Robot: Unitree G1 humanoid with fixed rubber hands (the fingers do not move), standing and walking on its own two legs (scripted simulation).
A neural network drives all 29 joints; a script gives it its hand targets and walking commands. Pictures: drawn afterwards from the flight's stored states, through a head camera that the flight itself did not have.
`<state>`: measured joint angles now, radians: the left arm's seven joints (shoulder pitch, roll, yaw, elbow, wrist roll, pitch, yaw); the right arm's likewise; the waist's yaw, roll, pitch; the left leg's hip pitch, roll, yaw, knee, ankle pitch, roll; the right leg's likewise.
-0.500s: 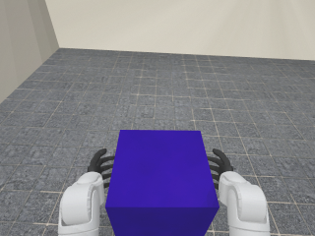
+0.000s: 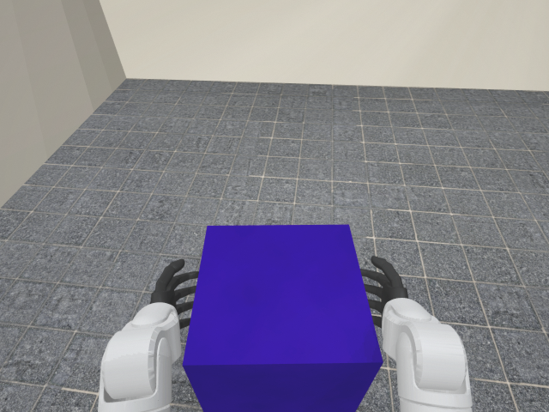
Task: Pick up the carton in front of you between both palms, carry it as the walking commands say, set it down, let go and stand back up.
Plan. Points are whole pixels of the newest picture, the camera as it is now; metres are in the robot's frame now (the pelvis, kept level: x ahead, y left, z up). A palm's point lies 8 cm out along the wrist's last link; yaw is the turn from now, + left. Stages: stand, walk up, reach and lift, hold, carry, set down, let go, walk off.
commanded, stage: carry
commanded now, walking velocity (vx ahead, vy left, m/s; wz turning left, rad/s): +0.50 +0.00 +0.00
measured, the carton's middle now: (278, 329) +0.28 +0.01 -0.02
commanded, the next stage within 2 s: none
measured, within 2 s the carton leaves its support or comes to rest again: neither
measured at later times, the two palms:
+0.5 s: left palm (188, 153) +0.61 +0.19 +0.07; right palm (337, 154) +0.58 -0.11 +0.08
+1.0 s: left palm (223, 89) +0.89 +0.15 +0.07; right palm (337, 90) +0.89 -0.15 +0.06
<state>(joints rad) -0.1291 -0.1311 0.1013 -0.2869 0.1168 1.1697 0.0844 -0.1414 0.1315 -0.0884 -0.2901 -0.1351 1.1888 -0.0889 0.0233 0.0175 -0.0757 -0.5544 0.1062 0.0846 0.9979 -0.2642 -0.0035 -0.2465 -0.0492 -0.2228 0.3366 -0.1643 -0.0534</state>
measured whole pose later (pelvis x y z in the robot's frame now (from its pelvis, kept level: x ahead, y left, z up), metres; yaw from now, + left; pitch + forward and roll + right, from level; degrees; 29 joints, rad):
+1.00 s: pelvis +0.61 +0.00 +0.00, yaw +0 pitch +4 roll +1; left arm -0.16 -0.13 0.11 -0.35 0.11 1.16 0.08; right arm -0.17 0.14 -0.10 -0.37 -0.13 1.18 -0.09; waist 0.01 0.04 0.01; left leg -0.39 0.06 0.10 0.62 -0.36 -0.03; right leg -0.29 -0.05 -0.23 0.34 -0.12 -0.06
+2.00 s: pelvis +0.69 +0.03 -0.01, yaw -2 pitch +2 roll +0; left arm -0.25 -0.15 0.20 0.24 0.27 0.68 0.02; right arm -0.25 0.15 -0.20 0.25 -0.27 0.68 -0.02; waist 0.00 0.00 -0.10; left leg -0.29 0.06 0.19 0.50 -0.25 0.02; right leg -0.21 -0.09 -0.19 0.50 -0.31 0.02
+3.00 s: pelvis +0.65 +0.02 +0.00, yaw +0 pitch -7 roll +0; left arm -0.22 -0.14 0.18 0.18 0.27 0.73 0.01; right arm -0.24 0.15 -0.19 0.22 -0.27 0.71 0.00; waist 0.01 -0.03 0.05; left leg -0.10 0.02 0.05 0.35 -0.12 0.00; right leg -0.03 -0.01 -0.01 0.38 -0.22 0.00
